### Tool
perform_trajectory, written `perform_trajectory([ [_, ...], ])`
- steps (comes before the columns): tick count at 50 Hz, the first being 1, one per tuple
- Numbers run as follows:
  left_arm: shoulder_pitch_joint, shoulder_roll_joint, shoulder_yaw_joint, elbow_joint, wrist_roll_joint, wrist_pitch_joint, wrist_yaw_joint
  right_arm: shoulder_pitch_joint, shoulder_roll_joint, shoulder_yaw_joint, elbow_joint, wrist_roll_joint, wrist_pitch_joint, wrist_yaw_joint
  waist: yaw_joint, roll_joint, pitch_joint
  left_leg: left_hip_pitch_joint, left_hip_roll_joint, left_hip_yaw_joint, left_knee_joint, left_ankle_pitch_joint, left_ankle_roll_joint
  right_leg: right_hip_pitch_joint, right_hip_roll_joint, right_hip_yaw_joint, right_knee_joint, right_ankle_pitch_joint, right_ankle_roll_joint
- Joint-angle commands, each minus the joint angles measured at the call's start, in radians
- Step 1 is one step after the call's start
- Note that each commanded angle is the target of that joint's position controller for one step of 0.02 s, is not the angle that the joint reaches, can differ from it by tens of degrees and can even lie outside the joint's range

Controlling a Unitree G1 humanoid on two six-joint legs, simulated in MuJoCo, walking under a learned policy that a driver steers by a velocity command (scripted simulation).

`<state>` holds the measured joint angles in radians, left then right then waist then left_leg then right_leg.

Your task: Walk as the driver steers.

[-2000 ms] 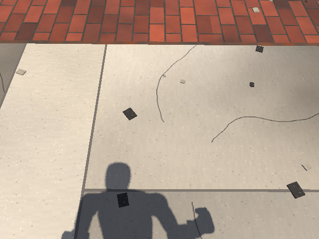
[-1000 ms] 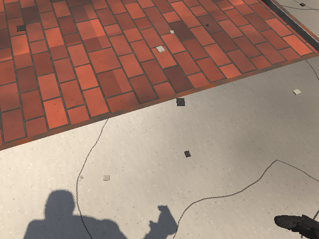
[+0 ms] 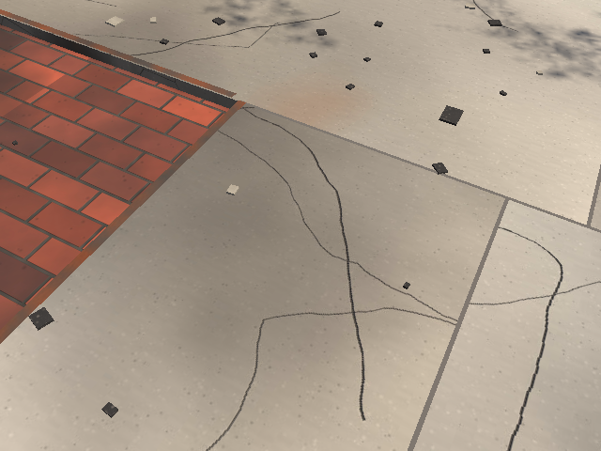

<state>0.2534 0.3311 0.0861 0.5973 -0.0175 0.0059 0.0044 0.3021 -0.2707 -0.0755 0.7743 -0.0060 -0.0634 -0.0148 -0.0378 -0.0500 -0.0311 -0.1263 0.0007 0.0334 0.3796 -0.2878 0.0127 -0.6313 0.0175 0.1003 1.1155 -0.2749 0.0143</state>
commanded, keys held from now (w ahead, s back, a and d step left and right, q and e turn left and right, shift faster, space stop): w+e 1.00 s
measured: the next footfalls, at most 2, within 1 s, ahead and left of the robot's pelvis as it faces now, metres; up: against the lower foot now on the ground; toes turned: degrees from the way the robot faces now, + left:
right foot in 0.30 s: +0.26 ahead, -0.20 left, +0.00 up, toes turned -13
left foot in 0.78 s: +0.61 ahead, -0.11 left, +0.00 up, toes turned -32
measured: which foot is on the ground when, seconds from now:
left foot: down 0.00-0.30, up 0.32-0.76, down 0.78-1.00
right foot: up 0.00-0.28, down 0.30-0.80, up 0.82-1.00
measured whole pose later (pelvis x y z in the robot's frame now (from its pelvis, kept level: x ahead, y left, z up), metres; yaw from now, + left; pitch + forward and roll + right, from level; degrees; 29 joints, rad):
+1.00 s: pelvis +0.51 -0.17 +0.00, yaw -36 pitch +1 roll +2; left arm 0.27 0.32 0.07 0.67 -0.03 -0.01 0.01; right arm 0.26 -0.27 -0.06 0.74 -0.01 -0.10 0.01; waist -0.02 -0.05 0.04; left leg -0.21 -0.03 0.09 0.38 -0.19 0.03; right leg -0.56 -0.05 0.07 1.16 -0.32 0.00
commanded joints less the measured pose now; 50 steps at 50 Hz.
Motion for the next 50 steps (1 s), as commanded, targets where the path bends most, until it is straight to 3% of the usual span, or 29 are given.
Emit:
perform_trajectory([
  [1, -0.117, 0.043, 0.008, -0.1, -0.005, -0.03, -0.01, -0.012, -0.132, -0.025, -0.054, -0.006, -0.025, -0.005, -0.028, 0.164, 0.098, 0.102, 0.247, -0.179, -0.225, 0.032, 0.144, -0.255, -0.064, 0.004, 0.023, 0.106, 0.024],
  [6, -0.212, 0.006, -0.012, -0.125, -0.006, -0.037, -0.034, 0.02, -0.178, -0.031, -0.024, 0.003, -0.016, 0.0, -0.063, 0.168, 0.129, 0.103, 0.25, -0.027, -0.231, 0.187, 0.138, -0.173, -0.094, -0.069, -0.235, 0.205, 0.029],
  [10, -0.263, 0.0, -0.019, -0.143, -0.012, -0.04, -0.061, 0.047, -0.218, -0.041, 0.004, 0.028, -0.008, 0.006, -0.063, 0.156, 0.16, 0.133, 0.285, 0.041, -0.22, 0.253, 0.122, -0.068, -0.088, -0.139, -0.402, 0.148, -0.027],
  [12, -0.226, 0.032, -0.004, -0.142, -0.007, -0.037, -0.065, 0.039, -0.247, -0.049, 0.009, 0.038, -0.001, 0.007, -0.017, 0.176, 0.116, 0.159, 0.293, 0.09, -0.117, 0.595, 0.103, 0.064, -0.034, -0.188, -0.455, 0.073, -0.076],
  [13, -0.145, 0.066, 0.016, -0.124, -0.003, -0.033, -0.063, 0.035, -0.262, -0.053, 0.011, 0.041, 0.004, 0.004, 0.039, 0.183, 0.05, 0.164, 0.284, 0.127, 0.022, 0.826, 0.087, 0.197, 0.013, -0.217, -0.483, 0.052, -0.105],
  [14, 0.027, 0.114, 0.046, -0.075, -0.007, -0.027, -0.055, 0.032, -0.25, -0.047, 0.009, 0.044, 0.007, 0.0, 0.134, 0.156, -0.05, 0.097, 0.252, 0.169, 0.236, 0.929, 0.06, 0.445, 0.062, -0.232, -0.543, 0.113, -0.145],
  [15, 0.209, 0.177, 0.078, -0.032, -0.015, -0.015, -0.036, 0.045, -0.209, -0.03, -0.011, 0.025, -0.001, -0.003, 0.217, 0.081, -0.149, -0.146, 0.219, 0.165, 0.522, 0.696, 0.019, 0.769, 0.005, -0.098, -0.539, 0.121, -0.189],
  [16, 0.184, 0.308, 0.089, -0.038, -0.024, -0.024, -0.027, 0.122, -0.05, 0.024, -0.089, -0.022, -0.023, 0.009, 0.09, -0.25, -0.258, -0.571, 0.028, 0.095, 0.9, -0.255, -0.042, 1.054, -0.296, 0.52, -0.657, -0.124, -0.371],
  [17, 0.221, 0.219, 0.062, -0.066, -0.016, -0.044, -0.031, 0.019, -0.14, 0.009, -0.093, 0.014, -0.059, 0.017, 0.172, -0.134, -0.388, -0.645, 0.006, -0.135, 1.017, -0.28, -0.027, 1.066, -0.354, 0.756, -0.818, -0.253, -0.404],
  [18, 0.186, 0.163, 0.041, -0.041, -0.001, -0.06, -0.037, -0.08, -0.195, -0.007, -0.126, 0.052, -0.072, 0.022, 0.172, -0.085, -0.219, -0.729, 0.045, -0.127, 1.017, -0.174, -0.009, 0.965, -0.328, 0.606, -0.836, -0.156, -0.348],
  [19, 0.13, 0.146, 0.034, -0.04, -0.003, -0.068, -0.036, -0.094, -0.175, 0.003, -0.131, 0.041, -0.082, 0.017, 0.129, -0.024, -0.128, -0.697, 0.087, -0.119, 0.937, -0.086, 0.004, 0.815, -0.287, 0.484, -0.832, -0.047, -0.325],
  [20, 0.056, 0.121, 0.024, -0.049, 0.001, -0.068, -0.035, -0.091, -0.172, 0.0, -0.12, 0.014, -0.083, 0.011, 0.083, 0.018, -0.07, -0.633, 0.116, -0.119, 0.857, -0.035, -0.001, 0.677, -0.245, 0.387, -0.833, 0.064, -0.303],
  [22, -0.019, 0.097, 0.013, -0.066, 0.021, -0.072, -0.029, -0.052, -0.173, -0.006, -0.105, 0.002, -0.062, 0.015, 0.021, -0.016, -0.033, -0.529, 0.137, -0.124, 0.787, 0.022, -0.011, 0.522, -0.197, 0.304, -0.88, 0.18, -0.298],
  [24, -0.019, 0.096, 0.011, -0.046, 0.011, -0.08, -0.02, -0.049, -0.151, -0.001, -0.097, -0.01, -0.042, 0.016, 0.007, -0.003, -0.007, -0.508, 0.127, -0.101, 0.722, 0.05, -0.042, 0.442, -0.18, 0.248, -0.902, 0.271, -0.31],
  [28, 0.037, 0.117, 0.015, 0.001, 0.004, -0.077, 0.002, -0.212, -0.107, 0.016, -0.143, -0.016, -0.036, 0.018, 0.052, -0.005, 0.055, -0.513, 0.079, -0.085, 0.434, 0.283, -0.08, 0.375, -0.118, 0.164, -0.904, 0.283, -0.271],
  [31, 0.091, 0.134, 0.022, 0.034, -0.007, -0.071, 0.009, -0.334, -0.087, 0.027, -0.172, -0.003, -0.047, 0.032, 0.1, -0.016, 0.066, -0.42, 0.023, -0.074, 0.237, 0.41, -0.077, 0.355, -0.1, 0.165, -0.888, 0.215, -0.235],
  [34, 0.13, 0.129, 0.022, 0.064, -0.016, -0.064, 0.012, -0.377, -0.117, 0.017, -0.191, 0.009, -0.057, 0.043, 0.108, -0.03, 0.066, -0.394, 0.008, -0.109, 0.147, 0.398, -0.057, 0.433, -0.134, 0.243, -0.824, 0.179, -0.222],
  [37, 0.127, 0.127, 0.026, 0.076, -0.012, -0.049, 0.018, -0.333, -0.148, 0.0, -0.188, 0.011, -0.065, 0.046, 0.078, -0.069, 0.051, -0.335, 0.001, -0.115, 0.114, 0.257, -0.019, 0.521, -0.165, 0.318, -0.731, 0.244, -0.199],
  [38, 0.115, 0.118, 0.024, 0.074, -0.01, -0.044, 0.017, -0.266, -0.159, -0.011, -0.173, 0.01, -0.069, 0.041, 0.043, -0.08, 0.025, -0.24, -0.009, -0.093, 0.085, 0.234, 0.003, 0.52, -0.146, 0.319, -0.677, 0.313, -0.184],
  [39, 0.104, 0.084, 0.011, 0.065, -0.004, -0.043, 0.013, -0.155, -0.188, -0.027, -0.155, 0.002, -0.074, 0.034, -0.015, -0.065, -0.057, -0.055, 0.024, -0.104, 0.07, 0.244, 0.042, 0.486, -0.089, 0.281, -0.535, 0.371, -0.152],
  [40, 0.111, 0.027, -0.011, 0.04, 0.016, -0.044, 0.01, 0.009, -0.246, -0.041, -0.146, -0.012, -0.073, 0.024, -0.074, 0.042, -0.227, 0.236, 0.198, -0.273, 0.104, 0.201, 0.104, 0.348, -0.022, 0.202, -0.247, 0.2, -0.112],
  [41, 0.276, -0.031, -0.03, 0.03, -0.019, -0.053, 0.008, 0.078, -0.3, -0.056, -0.105, -0.014, -0.058, 0.031, 0.0, 0.396, -0.359, 0.559, 0.422, -0.76, 0.009, -0.023, 0.275, -0.021, 0.11, 0.098, 0.084, -0.326, -0.039],
  [42, 0.248, 0.079, -0.012, 0.053, -0.032, -0.052, 0.014, 0.059, -0.199, -0.036, -0.124, 0.008, -0.052, 0.035, -0.026, 0.278, -0.285, 0.5, 0.422, -0.832, -0.061, -0.267, 0.242, -0.135, 0.021, 0.121, 0.205, -0.285, -0.027],
  [43, 0.119, 0.137, 0.005, 0.037, -0.026, -0.048, 0.014, 0.009, -0.144, -0.021, -0.133, 0.009, -0.045, 0.028, -0.054, 0.18, -0.141, 0.361, 0.375, -0.658, -0.082, -0.244, 0.194, -0.158, -0.014, 0.088, 0.219, -0.188, -0.022],
  [44, 0.057, 0.129, 0.006, 0.022, -0.013, -0.044, 0.016, -0.046, -0.131, -0.013, -0.135, -0.002, -0.038, 0.025, -0.034, 0.108, -0.055, 0.221, 0.334, -0.526, -0.099, -0.104, 0.17, -0.123, -0.05, 0.052, 0.193, -0.119, -0.017],
  [45, 0.023, 0.113, 0.008, 0.009, -0.001, -0.045, 0.013, -0.07, -0.114, -0.008, -0.125, -0.007, -0.036, 0.024, -0.016, 0.108, 0.007, 0.122, 0.298, -0.436, -0.122, 0.007, 0.169, -0.101, -0.077, 0.05, 0.148, -0.075, -0.017],
  [46, 0.034, 0.09, 0.008, 0.008, -0.007, -0.041, 0.006, -0.08, -0.103, -0.004, -0.118, -0.013, -0.04, 0.02, 0.009, 0.141, 0.023, 0.058, 0.267, -0.357, -0.148, 0.07, 0.157, -0.05, -0.103, 0.046, 0.117, -0.047, -0.02],
  [47, 0.046, 0.068, 0.005, 0.012, -0.014, -0.036, 0.003, -0.085, -0.095, -0.004, -0.11, -0.009, -0.044, 0.02, 0.018, 0.162, 0.03, 0.031, 0.247, -0.297, -0.173, 0.101, 0.156, -0.028, -0.111, 0.031, 0.094, -0.036, -0.02],
  [50, 0.008, 0.023, -0.006, -0.007, -0.007, -0.023, 0.0, -0.071, -0.12, -0.015, -0.077, 0.003, -0.056, 0.02, 0.022, 0.14, 0.059, 0.009, 0.26, -0.19, -0.218, 0.221, 0.183, -0.07, -0.128, 0.011, 0.014, 0.002, -0.011],
])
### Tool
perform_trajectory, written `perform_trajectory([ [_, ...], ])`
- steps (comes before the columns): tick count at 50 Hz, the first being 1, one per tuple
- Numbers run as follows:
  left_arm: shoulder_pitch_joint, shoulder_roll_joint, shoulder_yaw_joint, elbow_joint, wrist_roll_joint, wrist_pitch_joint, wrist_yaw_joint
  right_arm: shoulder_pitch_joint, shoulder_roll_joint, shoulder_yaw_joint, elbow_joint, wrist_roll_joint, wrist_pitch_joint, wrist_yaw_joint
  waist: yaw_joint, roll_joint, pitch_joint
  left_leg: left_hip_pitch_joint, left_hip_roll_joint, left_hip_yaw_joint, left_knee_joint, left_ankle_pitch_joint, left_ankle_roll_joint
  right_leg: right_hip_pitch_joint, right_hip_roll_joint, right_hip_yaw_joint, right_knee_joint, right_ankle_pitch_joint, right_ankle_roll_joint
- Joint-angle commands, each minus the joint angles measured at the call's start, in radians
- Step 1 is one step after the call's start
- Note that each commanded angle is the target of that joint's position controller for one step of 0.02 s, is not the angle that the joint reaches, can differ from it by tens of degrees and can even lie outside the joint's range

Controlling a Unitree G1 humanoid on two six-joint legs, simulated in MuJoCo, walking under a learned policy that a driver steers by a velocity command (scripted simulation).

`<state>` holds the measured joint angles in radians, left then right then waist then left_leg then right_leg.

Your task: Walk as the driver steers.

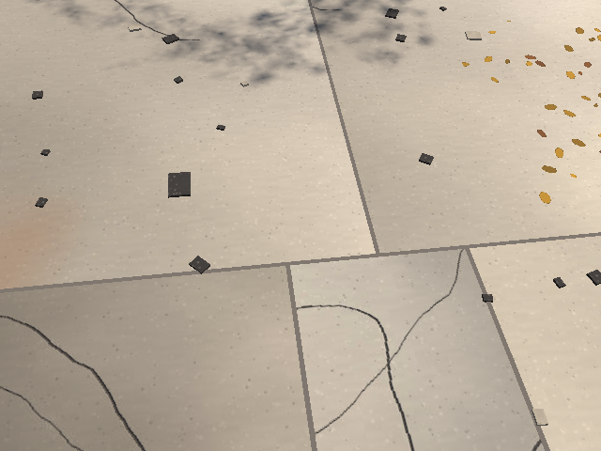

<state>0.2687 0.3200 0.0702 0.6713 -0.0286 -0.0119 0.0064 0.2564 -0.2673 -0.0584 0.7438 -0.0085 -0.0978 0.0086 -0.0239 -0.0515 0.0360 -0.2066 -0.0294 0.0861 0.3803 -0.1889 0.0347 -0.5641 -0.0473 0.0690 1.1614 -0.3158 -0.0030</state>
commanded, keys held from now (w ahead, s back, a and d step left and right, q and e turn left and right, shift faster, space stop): w+e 0.74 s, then e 0.06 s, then no key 0.20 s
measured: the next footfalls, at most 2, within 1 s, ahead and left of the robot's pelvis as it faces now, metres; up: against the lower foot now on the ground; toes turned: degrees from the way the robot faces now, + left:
right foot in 0.32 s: +0.33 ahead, -0.17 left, +0.00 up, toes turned -13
left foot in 0.78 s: +0.66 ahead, -0.07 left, +0.00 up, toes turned -31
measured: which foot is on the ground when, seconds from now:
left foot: down 0.00-0.32, up 0.34-0.76, down 0.78-1.00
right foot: up 0.00-0.30, down 0.32-0.80, up 0.82-1.00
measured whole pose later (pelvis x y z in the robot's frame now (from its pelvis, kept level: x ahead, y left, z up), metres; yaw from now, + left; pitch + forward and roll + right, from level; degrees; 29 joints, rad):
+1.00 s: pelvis +0.53 -0.11 +0.00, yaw -33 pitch +1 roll +0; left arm 0.22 0.32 0.07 0.68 -0.01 0.01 0.03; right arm 0.17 -0.26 -0.04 0.73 -0.02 -0.07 0.02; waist -0.01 -0.03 0.07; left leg -0.30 -0.01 0.04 0.43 -0.15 0.03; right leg -0.51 0.01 0.09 1.05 -0.44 0.06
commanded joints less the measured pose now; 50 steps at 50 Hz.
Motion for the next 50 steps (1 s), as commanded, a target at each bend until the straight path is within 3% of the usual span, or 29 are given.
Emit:
perform_trajectory([
  [1, -0.027, 0.029, 0.007, -0.089, 0.007, -0.005, -0.004, -0.019, -0.137, -0.037, -0.037, 0.005, -0.021, -0.004, 0.006, 0.131, -0.004, 0.101, 0.297, -0.214, -0.227, 0.159, 0.167, -0.158, -0.068, 0.042, -0.071, 0.075, 0.012],
  [4, -0.08, 0.023, 0.002, -0.095, 0.006, -0.014, -0.019, -0.021, -0.161, -0.042, -0.018, 0.004, -0.013, -0.006, -0.006, 0.118, 0.001, 0.132, 0.278, -0.1, -0.233, 0.243, 0.151, -0.155, -0.068, 0.019, -0.225, 0.231, 0.014],
  [7, -0.189, 0.005, -0.007, -0.119, 0.007, -0.025, -0.04, 0.008, -0.183, -0.045, 0.003, 0.01, -0.001, -0.012, -0.047, 0.105, 0.029, 0.15, 0.265, -0.007, -0.231, 0.267, 0.125, -0.109, -0.051, -0.042, -0.393, 0.343, 0.0],
  [11, -0.272, 0.016, -0.005, -0.161, 0.002, -0.025, -0.064, 0.054, -0.221, -0.055, 0.033, 0.031, 0.022, -0.013, -0.057, 0.109, 0.054, 0.256, 0.303, 0.049, -0.188, 0.38, 0.1, -0.086, -0.025, -0.096, -0.511, 0.276, -0.042],
  [13, -0.234, 0.051, 0.014, -0.165, 0.009, -0.02, -0.067, 0.05, -0.253, -0.064, 0.033, 0.04, 0.036, -0.019, -0.013, 0.141, 0.008, 0.301, 0.307, 0.087, -0.065, 0.709, 0.081, 0.015, 0.036, -0.149, -0.531, 0.169, -0.083],
  [14, -0.155, 0.082, 0.031, -0.15, 0.01, -0.015, -0.066, 0.045, -0.266, -0.068, 0.031, 0.044, 0.044, -0.023, 0.038, 0.152, -0.043, 0.302, 0.3, 0.106, 0.064, 0.858, 0.07, 0.123, 0.076, -0.173, -0.542, 0.128, -0.11],
  [15, 0.003, 0.126, 0.06, -0.109, 0.007, -0.012, -0.058, 0.03, -0.259, -0.064, 0.025, 0.047, 0.051, -0.028, 0.129, 0.133, -0.124, 0.226, 0.272, 0.135, 0.264, 0.876, 0.043, 0.346, 0.117, -0.182, -0.606, 0.184, -0.148],
  [16, 0.18, 0.198, 0.093, -0.064, 0.002, 0.0, -0.038, 0.044, -0.217, -0.046, 0.009, 0.026, 0.046, -0.033, 0.203, 0.052, -0.215, -0.016, 0.234, 0.131, 0.56, 0.595, 0.002, 0.663, 0.045, -0.028, -0.62, 0.193, -0.199],
  [17, 0.134, 0.314, 0.104, -0.075, -0.008, -0.009, -0.03, 0.135, -0.067, 0.003, -0.056, -0.015, 0.023, -0.018, 0.061, -0.226, -0.295, -0.465, 0.031, 0.056, 0.912, -0.365, -0.058, 0.961, -0.222, 0.552, -0.702, 0.018, -0.381],
  [18, 0.165, 0.231, 0.079, -0.107, 0.0, -0.027, -0.035, 0.037, -0.147, -0.005, -0.068, 0.018, -0.015, -0.005, 0.141, -0.114, -0.418, -0.57, 0.015, -0.172, 1.021, -0.405, -0.048, 1.0, -0.282, 0.774, -0.843, -0.11, -0.417],
  [19, 0.134, 0.176, 0.061, -0.089, 0.009, -0.043, -0.039, -0.06, -0.194, -0.018, -0.1, 0.053, -0.033, 0.001, 0.151, -0.061, -0.271, -0.64, 0.061, -0.177, 0.997, -0.299, -0.03, 0.904, -0.253, 0.626, -0.867, -0.026, -0.363],
  [20, 0.08, 0.154, 0.053, -0.088, 0.006, -0.05, -0.039, -0.071, -0.18, -0.011, -0.101, 0.043, -0.044, -0.003, 0.105, 0.009, -0.182, -0.6, 0.102, -0.174, 0.907, -0.21, -0.022, 0.757, -0.208, 0.504, -0.866, 0.082, -0.329],
  [21, 0.013, 0.126, 0.044, -0.096, 0.008, -0.051, -0.037, -0.07, -0.179, -0.015, -0.09, 0.016, -0.045, -0.009, 0.062, 0.039, -0.129, -0.537, 0.13, -0.173, 0.824, -0.165, -0.032, 0.627, -0.169, 0.416, -0.872, 0.192, -0.304],
  [22, -0.028, 0.104, 0.034, -0.109, 0.02, -0.052, -0.033, -0.052, -0.186, -0.02, -0.084, 0.004, -0.036, -0.009, 0.027, 0.02, -0.109, -0.47, 0.148, -0.18, 0.782, -0.13, -0.039, 0.538, -0.141, 0.362, -0.894, 0.276, -0.297],
  [23, -0.046, 0.103, 0.033, -0.112, 0.025, -0.053, -0.029, -0.04, -0.183, -0.021, -0.082, 0.001, -0.025, -0.007, 0.009, 0.007, -0.101, -0.433, 0.149, -0.176, 0.752, -0.114, -0.052, 0.483, -0.13, 0.345, -0.914, 0.321, -0.302],
  [25, -0.039, 0.11, 0.034, -0.094, 0.018, -0.058, -0.019, -0.042, -0.154, -0.015, -0.08, -0.008, -0.006, -0.006, -0.001, 0.016, -0.079, -0.408, 0.143, -0.152, 0.674, -0.087, -0.084, 0.398, -0.112, 0.286, -0.93, 0.409, -0.308],
  [30, 0.027, 0.142, 0.042, -0.047, 0.01, -0.047, 0.007, -0.234, -0.091, 0.011, -0.129, -0.006, -0.001, 0.002, 0.067, -0.011, -0.024, -0.337, 0.074, -0.129, 0.304, 0.222, -0.115, 0.288, -0.024, 0.187, -0.92, 0.311, -0.237],
  [34, 0.091, 0.143, 0.043, -0.009, -0.001, -0.039, 0.01, -0.313, -0.121, 0.002, -0.156, 0.014, -0.014, 0.016, 0.096, -0.028, -0.02, -0.27, 0.038, -0.16, 0.161, 0.271, -0.095, 0.335, -0.054, 0.273, -0.86, 0.2, -0.211],
  [37, 0.087, 0.136, 0.044, 0.0, 0.001, -0.03, 0.014, -0.27, -0.154, -0.017, -0.151, 0.017, -0.023, 0.019, 0.063, -0.066, -0.026, -0.22, 0.035, -0.174, 0.124, 0.144, -0.054, 0.411, -0.085, 0.357, -0.767, 0.207, -0.187],
  [38, 0.07, 0.124, 0.042, -0.003, 0.003, -0.023, 0.015, -0.209, -0.164, -0.027, -0.136, 0.01, -0.027, 0.014, 0.027, -0.075, -0.037, -0.143, 0.026, -0.155, 0.082, 0.137, -0.031, 0.412, -0.057, 0.356, -0.701, 0.273, -0.164],
  [39, 0.063, 0.088, 0.03, -0.012, 0.007, -0.021, 0.014, -0.126, -0.191, -0.04, -0.126, -0.007, -0.032, 0.007, -0.016, -0.057, -0.103, 0.009, 0.063, -0.165, 0.061, 0.19, 0.003, 0.387, 0.006, 0.311, -0.554, 0.348, -0.121],
  [40, 0.077, 0.033, 0.011, -0.04, 0.028, -0.02, 0.017, 0.004, -0.252, -0.054, -0.125, -0.027, -0.033, -0.001, -0.055, 0.072, -0.264, 0.272, 0.246, -0.323, 0.113, 0.369, 0.065, 0.265, 0.08, 0.227, -0.264, 0.161, -0.07],
  [41, 0.254, -0.002, -0.002, -0.044, 0.001, -0.024, 0.017, 0.049, -0.297, -0.064, -0.095, -0.034, -0.016, 0.007, 0.023, 0.413, -0.398, 0.546, 0.476, -0.756, 0.049, 0.391, 0.255, -0.047, 0.203, 0.132, 0.036, -0.362, 0.002],
  [42, 0.255, 0.107, 0.017, -0.011, -0.001, -0.02, 0.022, 0.03, -0.202, -0.046, -0.115, -0.004, -0.007, 0.013, 0.007, 0.283, -0.356, 0.497, 0.469, -0.806, 0.015, 0.261, 0.243, -0.122, 0.121, 0.167, 0.16, -0.323, 0.027],
  [43, 0.141, 0.15, 0.031, -0.021, 0.002, -0.01, 0.024, -0.012, -0.143, -0.029, -0.128, 0.0, 0.001, 0.009, -0.022, 0.187, -0.24, 0.38, 0.419, -0.63, 0.012, 0.304, 0.21, -0.138, 0.098, 0.139, 0.192, -0.253, 0.044],
  [44, 0.078, 0.145, 0.032, -0.03, 0.011, 0.001, 0.03, -0.063, -0.119, -0.016, -0.128, -0.008, 0.011, 0.009, -0.01, 0.111, -0.172, 0.26, 0.369, -0.499, 0.008, 0.409, 0.19, -0.109, 0.072, 0.102, 0.17, -0.206, 0.056],
  [45, 0.042, 0.13, 0.032, -0.044, 0.021, 0.008, 0.032, -0.092, -0.106, -0.01, -0.117, -0.009, 0.015, 0.01, 0.006, 0.111, -0.116, 0.161, 0.334, -0.417, -0.001, 0.521, 0.192, -0.087, 0.049, 0.092, 0.123, -0.18, 0.06],
  [48, 0.063, 0.036, 0.01, -0.035, 0.016, 0.023, 0.03, -0.122, -0.102, -0.005, -0.078, -0.017, 0.012, 0.012, 0.049, 0.176, -0.099, 0.029, 0.257, -0.252, -0.055, 0.659, 0.186, 0.051, 0.033, 0.036, -0.093, -0.137, 0.067],
  [50, 0.04, 0.015, -0.001, -0.04, 0.027, 0.024, 0.029, -0.134, -0.129, -0.012, -0.057, -0.008, 0.019, 0.005, 0.052, 0.179, -0.139, 0.033, 0.269, -0.216, -0.059, 0.727, 0.204, 0.114, 0.024, 0.018, -0.233, -0.066, 0.073],
])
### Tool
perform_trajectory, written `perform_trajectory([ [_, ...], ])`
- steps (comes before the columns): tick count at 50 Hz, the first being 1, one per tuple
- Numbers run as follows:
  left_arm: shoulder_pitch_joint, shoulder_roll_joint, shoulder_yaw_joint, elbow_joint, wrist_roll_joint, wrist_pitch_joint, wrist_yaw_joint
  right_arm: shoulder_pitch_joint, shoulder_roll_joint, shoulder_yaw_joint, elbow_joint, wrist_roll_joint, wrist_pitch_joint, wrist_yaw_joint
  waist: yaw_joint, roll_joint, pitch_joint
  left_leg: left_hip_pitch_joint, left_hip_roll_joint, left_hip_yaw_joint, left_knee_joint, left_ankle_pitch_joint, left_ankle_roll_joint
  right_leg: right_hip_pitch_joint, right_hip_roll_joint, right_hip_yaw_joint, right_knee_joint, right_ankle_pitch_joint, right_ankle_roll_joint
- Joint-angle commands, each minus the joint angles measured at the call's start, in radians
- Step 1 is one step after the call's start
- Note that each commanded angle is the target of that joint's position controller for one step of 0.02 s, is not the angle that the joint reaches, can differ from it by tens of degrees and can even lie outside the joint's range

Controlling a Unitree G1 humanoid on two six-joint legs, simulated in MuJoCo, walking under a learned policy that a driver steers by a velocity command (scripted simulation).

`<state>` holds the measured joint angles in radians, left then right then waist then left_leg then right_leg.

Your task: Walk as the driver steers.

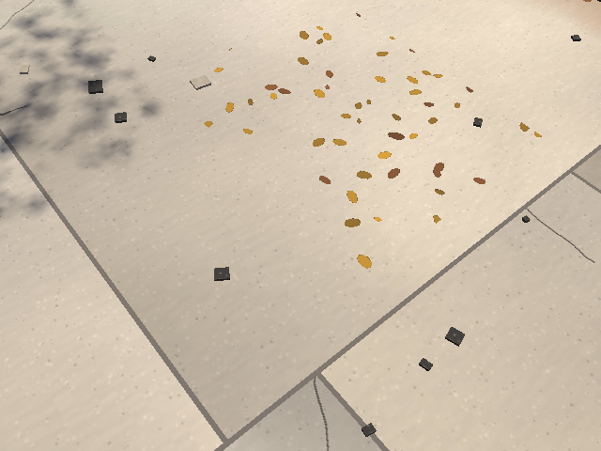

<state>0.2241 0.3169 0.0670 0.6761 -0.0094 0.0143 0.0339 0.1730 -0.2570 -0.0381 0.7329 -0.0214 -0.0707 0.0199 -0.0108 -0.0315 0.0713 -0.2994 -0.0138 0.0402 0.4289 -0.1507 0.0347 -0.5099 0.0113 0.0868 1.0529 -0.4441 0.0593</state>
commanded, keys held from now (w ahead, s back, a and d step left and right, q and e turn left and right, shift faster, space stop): no key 0.30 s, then e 0.26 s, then w+e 0.44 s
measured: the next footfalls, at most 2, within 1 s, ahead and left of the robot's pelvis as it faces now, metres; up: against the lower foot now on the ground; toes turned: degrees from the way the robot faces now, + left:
right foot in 0.18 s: +0.13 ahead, -0.14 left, +0.00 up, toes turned +1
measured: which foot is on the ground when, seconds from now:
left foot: down 0.00-1.00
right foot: up 0.00-0.16, down 0.18-0.58, up 0.60-1.00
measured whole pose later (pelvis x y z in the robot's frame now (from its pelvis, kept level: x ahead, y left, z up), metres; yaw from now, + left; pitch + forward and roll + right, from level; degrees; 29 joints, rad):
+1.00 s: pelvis +0.14 -0.04 +0.00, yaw -22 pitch +2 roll +1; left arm 0.10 0.27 0.06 0.61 -0.03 0.00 -0.04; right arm 0.38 -0.31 -0.07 0.82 0.01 -0.04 -0.01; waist -0.10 -0.02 0.03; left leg 0.06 0.06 0.25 0.26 -0.33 -0.03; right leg -0.58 -0.08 -0.01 0.74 -0.18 0.00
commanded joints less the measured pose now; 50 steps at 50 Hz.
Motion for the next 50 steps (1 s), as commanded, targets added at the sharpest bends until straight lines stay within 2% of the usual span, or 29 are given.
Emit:
perform_trajectory([
  [1, 0.073, 0.014, -0.003, -0.044, 0.011, -0.002, -0.002, -0.06, -0.153, -0.036, -0.039, 0.012, -0.002, -0.009, 0.038, 0.157, -0.195, 0.119, 0.251, -0.148, -0.111, 0.685, 0.202, 0.107, -0.039, -0.01, -0.195, 0.118, 0.008],
  [3, 0.037, 0.022, -0.005, -0.045, 0.009, 0.0, -0.009, -0.056, -0.17, -0.039, -0.023, 0.023, 0.011, -0.013, 0.022, 0.16, -0.207, 0.116, 0.247, -0.126, -0.118, 0.609, 0.196, 0.172, -0.037, -0.029, -0.3, 0.202, 0.003],
  [5, -0.001, 0.038, -0.001, -0.051, 0.009, 0.006, -0.015, -0.041, -0.176, -0.037, -0.006, 0.029, 0.021, -0.012, 0.008, 0.154, -0.193, 0.113, 0.249, -0.132, -0.117, 0.472, 0.189, 0.215, -0.032, -0.039, -0.382, 0.236, -0.01],
  [7, -0.015, 0.041, 0.003, -0.051, 0.013, 0.008, -0.018, -0.053, -0.171, -0.03, 0.005, 0.036, 0.028, -0.009, 0.022, 0.145, -0.164, 0.082, 0.237, -0.138, -0.095, 0.298, 0.166, 0.291, -0.021, -0.057, -0.517, 0.298, -0.038],
  [8, -0.016, 0.044, 0.005, -0.05, 0.019, 0.007, -0.019, -0.05, -0.153, -0.022, 0.014, 0.041, 0.03, -0.008, 0.032, 0.138, -0.15, 0.054, 0.215, -0.136, -0.074, 0.194, 0.133, 0.351, -0.017, -0.058, -0.609, 0.357, -0.06],
  [9, -0.031, 0.067, 0.009, -0.061, 0.027, 0.007, -0.014, -0.014, -0.122, -0.009, 0.03, 0.034, 0.026, -0.004, 0.028, 0.103, -0.143, 0.015, 0.183, -0.126, -0.051, 0.092, 0.075, 0.42, -0.062, -0.001, -0.675, 0.458, -0.088],
  [10, -0.033, 0.128, 0.017, -0.078, 0.034, 0.008, -0.004, 0.033, -0.09, 0.005, 0.03, 0.0, 0.02, 0.001, -0.011, -0.014, -0.186, -0.038, 0.114, -0.068, 0.037, -0.062, 0.011, 0.514, -0.192, 0.13, -0.648, 0.677, -0.135],
  [11, -0.086, 0.107, 0.007, -0.072, 0.033, 0.015, -0.001, 0.117, -0.049, 0.017, 0.041, -0.003, 0.021, 0.003, -0.077, -0.138, -0.216, -0.001, 0.064, -0.014, 0.024, -0.207, -0.035, 0.45, -0.239, 0.172, -0.639, 0.566, -0.212],
  [12, -0.125, 0.047, -0.004, -0.081, 0.026, 0.014, -0.012, 0.056, -0.083, 0.016, 0.043, -0.006, 0.03, -0.003, -0.04, -0.102, -0.177, 0.056, 0.062, -0.015, 0.005, -0.148, -0.058, 0.365, -0.174, 0.139, -0.648, 0.392, -0.198],
  [13, -0.134, 0.034, -0.007, -0.077, 0.029, 0.011, -0.02, 0.015, -0.114, 0.008, 0.038, -0.004, 0.039, -0.005, -0.023, -0.083, -0.128, 0.043, 0.059, -0.007, 0.004, -0.112, -0.063, 0.334, -0.125, 0.105, -0.643, 0.336, -0.16],
  [15, -0.12, 0.056, -0.003, -0.066, 0.028, 0.0, -0.027, 0.021, -0.134, 0.004, 0.049, -0.003, 0.051, -0.013, -0.015, -0.061, -0.1, 0.039, 0.064, -0.01, 0.006, -0.071, -0.059, 0.323, -0.101, 0.086, -0.623, 0.395, -0.135],
  [16, -0.11, 0.084, 0.006, -0.064, 0.021, -0.003, -0.027, 0.02, -0.148, 0.0, 0.046, -0.001, 0.054, -0.016, -0.014, -0.058, -0.091, 0.045, 0.061, -0.003, 0.02, -0.06, -0.058, 0.314, -0.103, 0.099, -0.612, 0.454, -0.142],
  [18, -0.107, 0.108, 0.015, -0.07, 0.011, -0.002, -0.025, 0.021, -0.155, -0.007, 0.043, 0.003, 0.055, -0.029, -0.013, -0.063, -0.112, 0.052, 0.054, 0.016, 0.066, -0.038, -0.059, 0.321, -0.118, 0.141, -0.591, 0.576, -0.174],
  [22, -0.083, 0.133, 0.033, -0.081, 0.005, 0.006, -0.016, 0.002, -0.135, -0.016, 0.02, 0.01, 0.068, -0.049, 0.005, -0.094, -0.162, 0.001, 0.021, 0.025, 0.193, -0.086, -0.071, 0.352, -0.164, 0.265, -0.587, 0.711, -0.263],
  [24, -0.084, 0.141, 0.039, -0.084, 0.003, 0.006, -0.014, -0.01, -0.117, -0.018, 0.002, 0.01, 0.073, -0.047, 0.005, -0.123, -0.177, -0.062, 0.001, -0.003, 0.248, -0.241, -0.068, 0.382, -0.193, 0.329, -0.603, 0.738, -0.298],
  [26, -0.102, 0.145, 0.044, -0.088, -0.001, 0.003, -0.013, 0.0, -0.116, -0.021, -0.006, 0.014, 0.072, -0.04, -0.006, -0.136, -0.19, -0.092, -0.001, -0.049, 0.267, -0.321, -0.057, 0.395, -0.218, 0.376, -0.606, 0.764, -0.307],
  [28, -0.163, 0.141, 0.046, -0.103, -0.015, 0.013, -0.005, 0.06, -0.124, -0.026, 0.012, 0.018, 0.065, -0.03, -0.048, -0.111, -0.203, 0.017, 0.002, -0.053, 0.115, -0.186, -0.039, 0.324, -0.176, 0.335, -0.573, 0.709, -0.251],
  [29, -0.186, 0.118, 0.041, -0.114, -0.025, 0.024, 0.001, 0.115, -0.153, -0.035, 0.024, 0.008, 0.062, -0.026, -0.072, -0.051, -0.221, 0.147, 0.057, -0.083, -0.013, -0.077, -0.013, 0.217, -0.112, 0.269, -0.514, 0.492, -0.19],
  [30, -0.183, 0.056, 0.029, -0.13, -0.023, 0.031, 0.002, 0.136, -0.246, -0.061, 0.03, -0.007, 0.069, -0.029, -0.055, 0.17, -0.167, 0.244, 0.236, -0.273, -0.12, -0.156, 0.071, -0.026, 0.035, 0.085, -0.342, 0.141, -0.103],
  [31, -0.182, 0.085, 0.034, -0.152, -0.007, 0.022, 0.003, 0.131, -0.278, -0.069, 0.023, -0.015, 0.067, -0.027, -0.07, 0.34, -0.114, 0.236, 0.438, -0.543, -0.227, -0.216, 0.222, -0.188, 0.082, 0.003, -0.15, -0.153, -0.066],
  [32, -0.16, 0.138, 0.053, -0.135, 0.0, 0.01, -0.002, 0.09, -0.224, -0.053, -0.01, -0.017, 0.056, -0.034, -0.059, 0.217, -0.081, 0.233, 0.444, -0.537, -0.238, -0.304, 0.24, -0.234, 0.012, 0.077, -0.004, -0.112, -0.063],
  [33, -0.129, 0.137, 0.06, -0.112, -0.008, 0.005, -0.009, 0.05, -0.194, -0.046, -0.021, -0.004, 0.047, -0.042, -0.027, 0.16, -0.056, 0.245, 0.391, -0.457, -0.233, -0.35, 0.193, -0.261, -0.002, 0.082, 0.038, -0.037, -0.061],
  [34, -0.098, 0.122, 0.06, -0.092, -0.009, 0.005, -0.011, 0.027, -0.189, -0.047, -0.026, 0.014, 0.038, -0.049, -0.012, 0.148, -0.031, 0.28, 0.347, -0.387, -0.237, -0.356, 0.148, -0.298, -0.016, 0.077, 0.05, 0.032, -0.049],
  [35, -0.104, 0.109, 0.057, -0.087, -0.008, 0.002, -0.013, 0.037, -0.178, -0.044, -0.021, 0.021, 0.03, -0.057, -0.022, 0.146, -0.017, 0.307, 0.338, -0.339, -0.244, -0.313, 0.129, -0.327, -0.034, 0.075, 0.06, 0.09, -0.039],
  [38, -0.127, 0.067, 0.045, -0.093, -0.013, -0.012, -0.027, 0.102, -0.166, -0.044, -0.01, 0.011, 0.018, -0.061, -0.056, 0.138, -0.014, 0.319, 0.29, -0.188, -0.282, -0.201, 0.115, -0.306, -0.045, 0.006, 0.039, 0.203, -0.011],
  [42, -0.177, 0.031, 0.028, -0.129, -0.015, -0.025, -0.046, 0.154, -0.19, -0.057, 0.007, 0.012, 0.013, -0.052, -0.085, 0.137, 0.001, 0.348, 0.296, -0.073, -0.297, -0.076, 0.124, -0.293, -0.08, -0.031, -0.112, 0.278, -0.002],
  [46, -0.233, 0.01, 0.011, -0.164, -0.019, -0.032, -0.071, 0.176, -0.223, -0.074, 0.023, 0.023, 0.012, -0.04, -0.098, 0.139, 0.036, 0.314, 0.317, 0.023, -0.304, -0.007, 0.13, -0.21, -0.099, -0.085, -0.267, 0.293, -0.029],
  [50, -0.257, 0.019, 0.009, -0.183, -0.02, -0.03, -0.09, 0.188, -0.246, -0.087, 0.044, 0.048, 0.018, -0.028, -0.082, 0.135, 0.05, 0.339, 0.342, 0.085, -0.266, 0.078, 0.112, -0.128, -0.085, -0.137, -0.366, 0.225, -0.094],
])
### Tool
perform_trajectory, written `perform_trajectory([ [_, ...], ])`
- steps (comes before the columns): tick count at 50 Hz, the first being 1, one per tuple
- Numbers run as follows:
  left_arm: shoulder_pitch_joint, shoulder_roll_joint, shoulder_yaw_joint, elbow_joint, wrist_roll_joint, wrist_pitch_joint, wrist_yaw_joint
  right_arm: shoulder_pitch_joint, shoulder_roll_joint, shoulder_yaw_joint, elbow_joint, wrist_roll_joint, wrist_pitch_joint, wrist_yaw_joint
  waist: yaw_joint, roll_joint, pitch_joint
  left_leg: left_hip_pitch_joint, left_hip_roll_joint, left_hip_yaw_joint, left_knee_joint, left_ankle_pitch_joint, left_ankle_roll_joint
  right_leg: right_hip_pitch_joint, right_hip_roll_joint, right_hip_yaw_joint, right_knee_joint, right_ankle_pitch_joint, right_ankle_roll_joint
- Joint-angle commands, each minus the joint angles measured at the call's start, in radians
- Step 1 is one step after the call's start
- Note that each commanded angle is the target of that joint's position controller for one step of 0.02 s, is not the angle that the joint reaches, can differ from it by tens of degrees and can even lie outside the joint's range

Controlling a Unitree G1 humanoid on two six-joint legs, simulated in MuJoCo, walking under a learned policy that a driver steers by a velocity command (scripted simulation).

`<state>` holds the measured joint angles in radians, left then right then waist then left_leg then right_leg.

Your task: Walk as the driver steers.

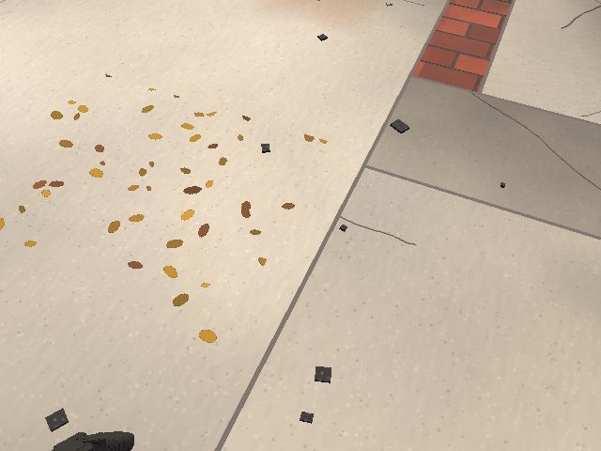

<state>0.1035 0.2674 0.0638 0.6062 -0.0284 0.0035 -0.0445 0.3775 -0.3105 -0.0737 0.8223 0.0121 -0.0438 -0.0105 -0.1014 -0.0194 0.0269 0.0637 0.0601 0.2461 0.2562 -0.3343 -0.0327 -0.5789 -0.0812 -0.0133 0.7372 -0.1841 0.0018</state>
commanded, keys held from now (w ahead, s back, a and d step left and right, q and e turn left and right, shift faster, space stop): w+e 1.00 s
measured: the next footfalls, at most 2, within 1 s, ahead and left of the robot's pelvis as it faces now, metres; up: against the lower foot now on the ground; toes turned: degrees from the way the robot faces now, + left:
right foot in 0.08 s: +0.17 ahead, -0.14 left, +0.00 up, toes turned -6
left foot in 0.58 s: +0.52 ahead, -0.01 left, +0.00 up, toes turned -23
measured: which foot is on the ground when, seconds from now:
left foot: down 0.00-0.10, up 0.12-0.56, down 0.58-1.00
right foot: up 0.00-0.06, down 0.08-0.60, up 0.62-1.00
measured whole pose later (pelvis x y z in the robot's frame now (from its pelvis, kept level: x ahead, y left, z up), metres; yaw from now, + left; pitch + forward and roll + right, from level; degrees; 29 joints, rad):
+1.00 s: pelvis +0.52 -0.15 +0.00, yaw -35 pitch +1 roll +3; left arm 0.10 0.29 0.06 0.63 -0.02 -0.02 -0.04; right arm 0.33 -0.30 -0.08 0.82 0.01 -0.08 0.00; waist -0.09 -0.03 0.05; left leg 0.06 0.00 0.22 0.23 -0.30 -0.02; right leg -0.65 -0.09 0.02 0.70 -0.02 -0.02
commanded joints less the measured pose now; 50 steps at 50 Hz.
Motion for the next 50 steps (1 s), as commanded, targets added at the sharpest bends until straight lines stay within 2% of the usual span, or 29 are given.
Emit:
perform_trajectory([
  [1, -0.12, 0.08, 0.018, -0.114, 0.002, -0.018, -0.014, -0.026, -0.205, -0.056, -0.044, 0.02, -0.006, 0.004, 0.032, 0.132, 0.078, -0.023, 0.269, -0.1, -0.05, 0.402, 0.17, -0.001, 0.031, -0.059, -0.072, -0.065, -0.059],
  [2, -0.074, 0.102, 0.03, -0.106, 0.005, -0.015, -0.014, -0.038, -0.221, -0.06, -0.045, 0.024, -0.003, 0.002, 0.071, 0.141, 0.035, -0.027, 0.263, -0.069, 0.041, 0.616, 0.156, 0.098, 0.07, -0.09, -0.093, -0.088, -0.083],
  [3, 0.045, 0.132, 0.052, -0.073, 0.006, -0.013, -0.011, -0.06, -0.224, -0.061, -0.048, 0.032, 0.0, 0.0, 0.15, 0.125, -0.042, -0.061, 0.235, -0.017, 0.218, 0.81, 0.132, 0.279, 0.12, -0.118, -0.157, -0.049, -0.115],
  [4, 0.228, 0.197, 0.09, -0.014, 0.001, -0.005, 0.003, -0.045, -0.193, -0.048, -0.052, 0.028, -0.002, -0.004, 0.231, 0.09, -0.15, -0.186, 0.186, 0.015, 0.453, 0.826, 0.095, 0.562, 0.167, -0.11, -0.188, -0.015, -0.155],
  [5, 0.362, 0.292, 0.118, 0.018, -0.012, 0.003, 0.025, -0.04, -0.105, -0.016, -0.093, -0.016, -0.009, -0.003, 0.258, -0.099, -0.219, -0.553, 0.112, 0.006, 0.816, 0.226, 0.032, 0.879, -0.036, 0.237, -0.239, -0.139, -0.246],
  [6, 0.315, 0.353, 0.111, -0.021, -0.011, -0.02, 0.025, -0.053, -0.043, 0.01, -0.159, -0.022, -0.043, -0.003, 0.187, -0.237, -0.35, -0.821, -0.064, -0.203, 1.077, -0.27, -0.002, 0.982, -0.25, 0.832, -0.435, -0.404, -0.406],
  [7, 0.29, 0.254, 0.079, -0.018, -0.002, -0.044, 0.014, -0.162, -0.147, -0.015, -0.179, 0.023, -0.07, 0.006, 0.236, -0.096, -0.268, -0.924, -0.02, -0.323, 1.131, -0.184, 0.011, 0.913, -0.256, 0.781, -0.518, -0.389, -0.368],
  [8, 0.259, 0.208, 0.061, -0.004, 0.008, -0.057, 0.013, -0.178, -0.151, -0.014, -0.191, 0.041, -0.087, 0.012, 0.199, -0.103, -0.158, -0.938, 0.021, -0.31, 1.081, -0.091, 0.04, 0.798, -0.226, 0.637, -0.509, -0.301, -0.336],
  [9, 0.192, 0.175, 0.049, -0.009, 0.008, -0.064, 0.012, -0.156, -0.145, -0.014, -0.169, 0.017, -0.093, 0.006, 0.149, -0.037, -0.095, -0.87, 0.061, -0.315, 1.0, -0.014, 0.043, 0.659, -0.175, 0.522, -0.502, -0.179, -0.301],
  [10, 0.134, 0.148, 0.04, -0.02, 0.014, -0.067, 0.013, -0.135, -0.147, -0.02, -0.155, -0.009, -0.09, 0.004, 0.11, -0.047, -0.067, -0.8, 0.086, -0.326, 0.923, 0.041, 0.037, 0.558, -0.13, 0.439, -0.507, -0.078, -0.281],
  [12, 0.089, 0.146, 0.037, -0.031, 0.026, -0.074, 0.022, -0.11, -0.134, -0.021, -0.142, -0.022, -0.07, 0.011, 0.072, -0.061, -0.051, -0.716, 0.085, -0.316, 0.87, 0.105, 0.016, 0.445, -0.089, 0.373, -0.543, 0.06, -0.282],
  [15, 0.133, 0.17, 0.042, 0.001, 0.019, -0.082, 0.04, -0.172, -0.101, -0.012, -0.161, -0.032, -0.05, 0.01, 0.081, -0.034, -0.016, -0.724, 0.055, -0.295, 0.734, 0.205, -0.028, 0.375, -0.056, 0.296, -0.553, 0.191, -0.284],
  [20, 0.233, 0.19, 0.047, 0.059, 0.004, -0.07, 0.061, -0.393, -0.043, 0.012, -0.22, -0.019, -0.061, 0.025, 0.161, -0.054, 0.021, -0.655, -0.024, -0.286, 0.368, 0.436, -0.038, 0.349, -0.009, 0.266, -0.526, 0.138, -0.223],
  [23, 0.28, 0.192, 0.048, 0.087, -0.006, -0.063, 0.067, -0.454, -0.062, 0.009, -0.243, -0.007, -0.073, 0.042, 0.176, -0.057, 0.022, -0.623, -0.043, -0.314, 0.274, 0.446, -0.018, 0.408, -0.043, 0.332, -0.467, 0.117, -0.213],
  [27, 0.277, 0.192, 0.053, 0.099, 0.0, -0.043, 0.075, -0.387, -0.103, -0.011, -0.235, -0.006, -0.085, 0.045, 0.13, -0.102, -0.006, -0.515, -0.057, -0.317, 0.229, 0.28, 0.035, 0.503, -0.078, 0.42, -0.342, 0.238, -0.18],
  [28, 0.26, 0.176, 0.047, 0.093, 0.003, -0.04, 0.072, -0.291, -0.125, -0.026, -0.214, -0.009, -0.089, 0.038, 0.078, -0.101, -0.059, -0.371, -0.069, -0.289, 0.189, 0.284, 0.064, 0.491, -0.037, 0.404, -0.252, 0.341, -0.158],
  [29, 0.246, 0.134, 0.03, 0.077, 0.014, -0.041, 0.065, -0.154, -0.162, -0.04, -0.199, -0.022, -0.093, 0.03, 0.008, -0.072, -0.19, -0.115, 0.018, -0.353, 0.215, 0.289, 0.12, 0.406, 0.021, 0.362, -0.042, 0.313, -0.125],
  [30, 0.351, 0.057, 0.008, 0.057, 0.013, -0.046, 0.065, -0.012, -0.244, -0.06, -0.183, -0.042, -0.087, 0.021, 0.014, 0.136, -0.379, 0.284, 0.257, -0.687, 0.219, 0.185, 0.244, 0.107, 0.153, 0.244, 0.322, -0.012, -0.051],
  [31, 0.413, 0.081, 0.0, 0.049, -0.01, -0.056, 0.064, 0.017, -0.211, -0.054, -0.159, -0.023, -0.078, 0.034, 0.041, 0.366, -0.446, 0.383, 0.385, -1.052, 0.09, -0.035, 0.324, -0.115, 0.173, 0.218, 0.537, -0.416, -0.022],
  [32, 0.343, 0.177, 0.024, 0.065, -0.022, -0.053, 0.065, -0.038, -0.119, -0.032, -0.177, -0.012, -0.07, 0.028, 0.023, 0.219, -0.288, 0.26, 0.35, -0.954, 0.054, -0.166, 0.279, -0.191, 0.1, 0.229, 0.619, -0.342, -0.012],
  [33, 0.244, 0.202, 0.03, 0.047, -0.013, -0.048, 0.064, -0.09, -0.083, -0.021, -0.182, -0.013, -0.058, 0.021, 0.017, 0.127, -0.166, 0.111, 0.306, -0.783, 0.039, -0.113, 0.238, -0.188, 0.06, 0.177, 0.61, -0.257, -0.008],
  [34, 0.193, 0.186, 0.031, 0.032, 0.0, -0.047, 0.063, -0.133, -0.071, -0.014, -0.174, -0.02, -0.053, 0.018, 0.041, 0.084, -0.078, -0.029, 0.261, -0.669, 0.01, 0.002, 0.224, -0.16, 0.03, 0.157, 0.563, -0.202, -0.006],
  [35, 0.179, 0.167, 0.034, 0.028, 0.005, -0.043, 0.06, -0.155, -0.053, -0.008, -0.166, -0.026, -0.054, 0.016, 0.064, 0.096, -0.035, -0.113, 0.225, -0.584, -0.019, 0.083, 0.212, -0.125, -0.001, 0.156, 0.513, -0.165, -0.009],
  [37, 0.204, 0.115, 0.026, 0.031, -0.003, -0.029, 0.053, -0.168, -0.05, -0.01, -0.151, -0.023, -0.064, 0.015, 0.089, 0.131, -0.014, -0.196, 0.196, -0.471, -0.073, 0.161, 0.213, -0.066, -0.022, 0.131, 0.468, -0.136, -0.009],
  [39, 0.174, 0.087, 0.018, 0.014, 0.001, -0.018, 0.053, -0.166, -0.071, -0.019, -0.131, -0.015, -0.074, 0.017, 0.094, 0.113, 0.008, -0.213, 0.207, -0.397, -0.107, 0.24, 0.231, -0.097, -0.036, 0.123, 0.407, -0.106, -0.002],
  [41, 0.137, 0.08, 0.014, -0.001, 0.009, -0.018, 0.049, -0.154, -0.098, -0.029, -0.113, -0.015, -0.076, 0.016, 0.09, 0.094, 0.01, -0.185, 0.217, -0.335, -0.122, 0.309, 0.242, -0.131, -0.044, 0.121, 0.324, -0.026, 0.008],
  [43, 0.1, 0.076, 0.011, -0.006, 0.008, -0.026, 0.037, -0.158, -0.112, -0.032, -0.103, -0.016, -0.07, 0.014, 0.081, 0.084, 0.012, -0.162, 0.197, -0.254, -0.124, 0.36, 0.226, -0.123, -0.041, 0.104, 0.21, 0.088, 0.007],
  [46, -0.008, 0.06, 0.003, -0.029, 0.008, -0.038, 0.015, -0.132, -0.135, -0.037, -0.085, -0.008, -0.057, 0.007, 0.041, 0.073, 0.038, -0.142, 0.181, -0.154, -0.122, 0.384, 0.195, -0.074, -0.022, 0.042, 0.034, 0.209, -0.005],
  [50, -0.094, 0.073, 0.006, -0.072, 0.003, -0.036, -0.008, -0.083, -0.174, -0.049, -0.055, 0.014, -0.034, 0.007, 0.028, 0.075, 0.065, -0.03, 0.22, -0.103, -0.084, 0.466, 0.17, -0.059, 0.0, -0.005, -0.088, 0.147, -0.046],
])
Velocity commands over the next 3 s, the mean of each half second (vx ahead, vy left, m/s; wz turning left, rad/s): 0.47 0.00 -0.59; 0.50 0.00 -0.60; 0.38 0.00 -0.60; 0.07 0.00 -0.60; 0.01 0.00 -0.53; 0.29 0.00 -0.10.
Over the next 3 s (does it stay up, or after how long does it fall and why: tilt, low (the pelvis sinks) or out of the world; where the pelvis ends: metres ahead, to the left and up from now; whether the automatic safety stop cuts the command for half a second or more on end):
stays up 0.71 -0.52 0.01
